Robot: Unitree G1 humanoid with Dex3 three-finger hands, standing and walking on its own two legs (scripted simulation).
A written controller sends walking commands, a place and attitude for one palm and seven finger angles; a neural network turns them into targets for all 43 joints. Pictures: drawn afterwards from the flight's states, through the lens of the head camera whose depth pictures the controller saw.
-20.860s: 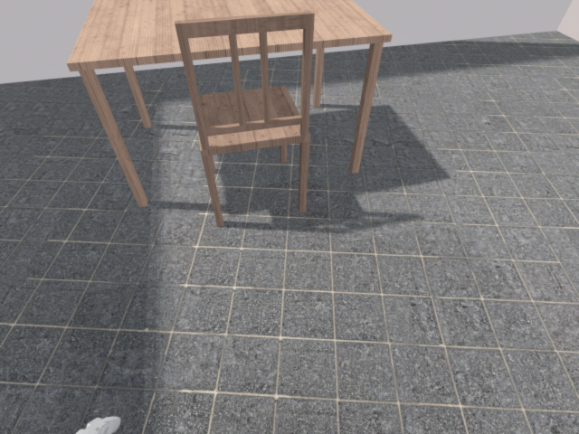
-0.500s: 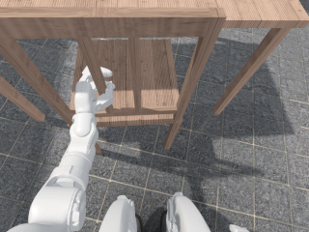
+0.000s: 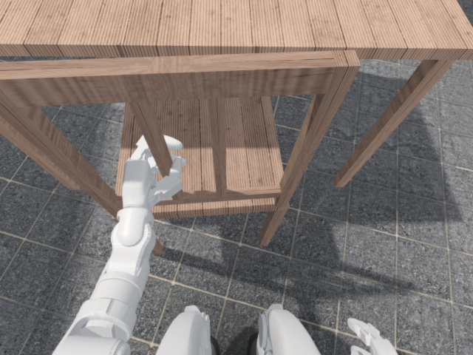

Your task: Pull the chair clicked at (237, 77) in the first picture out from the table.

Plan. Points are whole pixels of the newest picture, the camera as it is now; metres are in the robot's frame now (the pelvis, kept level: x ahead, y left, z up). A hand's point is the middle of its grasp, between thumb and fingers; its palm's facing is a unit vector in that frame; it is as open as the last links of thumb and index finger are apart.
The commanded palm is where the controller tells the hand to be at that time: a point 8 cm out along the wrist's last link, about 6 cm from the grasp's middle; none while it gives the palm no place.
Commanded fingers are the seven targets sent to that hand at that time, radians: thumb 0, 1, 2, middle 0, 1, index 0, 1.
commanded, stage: hook a spindle and tug to test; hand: left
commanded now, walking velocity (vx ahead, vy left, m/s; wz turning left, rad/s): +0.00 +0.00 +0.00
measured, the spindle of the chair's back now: (163, 159) +0.43 +0.12 +0.02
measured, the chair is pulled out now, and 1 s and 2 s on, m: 0.04 0.13 0.27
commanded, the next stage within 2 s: step backward, pulling the chair out in 0.10 s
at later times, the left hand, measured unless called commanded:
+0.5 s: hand (173, 187) +0.38 +0.10 +0.03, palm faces -0.07 -0.99 -0.13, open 5.5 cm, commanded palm +0.37 +0.15 +0.03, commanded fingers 0.00 0.90 0.90 -0.50 -1.45 -0.50 -1.45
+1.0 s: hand (178, 226) +0.31 +0.09 +0.03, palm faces -0.02 -0.99 -0.14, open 5.4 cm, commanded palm +0.31 +0.14 +0.03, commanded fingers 0.00 0.90 0.90 -0.50 -1.45 -0.50 -1.45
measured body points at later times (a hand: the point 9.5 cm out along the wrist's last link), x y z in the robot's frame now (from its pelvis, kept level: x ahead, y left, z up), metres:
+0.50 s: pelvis +0.01 +0.01 +0.09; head +0.10 +0.01 +0.53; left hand +0.38 +0.15 +0.04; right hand +0.07 -0.25 -0.04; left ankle +0.00 +0.08 -0.63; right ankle +0.00 -0.08 -0.63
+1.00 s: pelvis -0.04 -0.02 +0.10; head +0.05 -0.04 +0.53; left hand +0.31 +0.14 +0.04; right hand +0.03 -0.27 -0.05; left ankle -0.01 +0.08 -0.63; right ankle +0.00 -0.09 -0.63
